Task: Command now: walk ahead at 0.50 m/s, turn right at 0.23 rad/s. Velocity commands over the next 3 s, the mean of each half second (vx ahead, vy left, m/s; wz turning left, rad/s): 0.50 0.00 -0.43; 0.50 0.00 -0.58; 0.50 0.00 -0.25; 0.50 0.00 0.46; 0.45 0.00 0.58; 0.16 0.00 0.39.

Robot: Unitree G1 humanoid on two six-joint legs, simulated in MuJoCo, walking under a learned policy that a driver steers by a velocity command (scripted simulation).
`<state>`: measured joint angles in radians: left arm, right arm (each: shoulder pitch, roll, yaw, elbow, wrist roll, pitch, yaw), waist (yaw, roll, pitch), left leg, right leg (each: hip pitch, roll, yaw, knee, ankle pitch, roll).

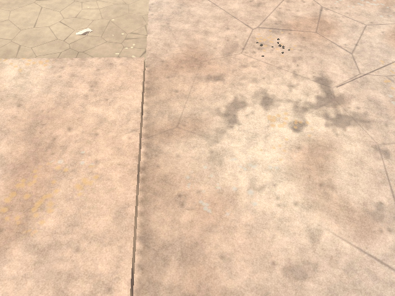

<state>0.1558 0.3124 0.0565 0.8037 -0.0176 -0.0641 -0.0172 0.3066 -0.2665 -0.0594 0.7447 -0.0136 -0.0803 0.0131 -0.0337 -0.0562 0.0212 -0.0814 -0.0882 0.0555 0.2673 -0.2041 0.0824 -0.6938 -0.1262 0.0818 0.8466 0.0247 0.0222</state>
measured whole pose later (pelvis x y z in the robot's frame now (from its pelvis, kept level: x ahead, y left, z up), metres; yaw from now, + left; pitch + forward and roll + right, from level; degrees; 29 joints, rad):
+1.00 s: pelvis +0.61 -0.17 -0.08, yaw -36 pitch +1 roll +2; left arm 0.20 0.31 0.09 0.68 -0.02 0.00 0.00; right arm 0.32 -0.26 -0.07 0.77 -0.01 -0.10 0.00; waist -0.05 -0.05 0.02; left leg -0.16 -0.02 0.11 0.33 -0.20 0.03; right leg -0.66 -0.07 0.07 1.04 -0.23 0.01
